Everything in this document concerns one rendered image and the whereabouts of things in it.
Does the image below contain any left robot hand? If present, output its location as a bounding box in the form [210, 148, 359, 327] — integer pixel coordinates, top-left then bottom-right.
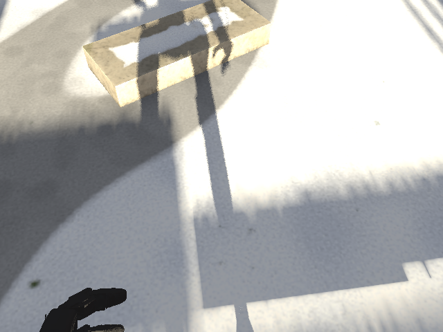
[39, 288, 127, 332]

